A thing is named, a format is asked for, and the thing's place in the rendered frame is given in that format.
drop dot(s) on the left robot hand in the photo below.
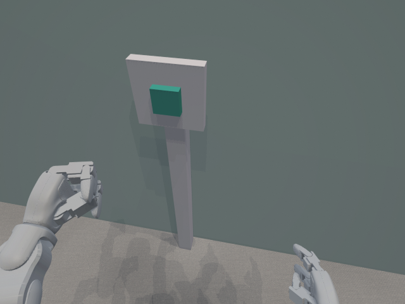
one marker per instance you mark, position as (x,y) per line
(52,190)

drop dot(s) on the panel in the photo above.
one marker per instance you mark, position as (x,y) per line
(190,75)

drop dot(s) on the button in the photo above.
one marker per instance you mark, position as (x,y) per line
(166,100)

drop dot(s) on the right robot hand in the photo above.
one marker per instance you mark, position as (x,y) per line
(318,286)

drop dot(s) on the left robot forearm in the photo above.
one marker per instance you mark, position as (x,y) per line
(24,260)

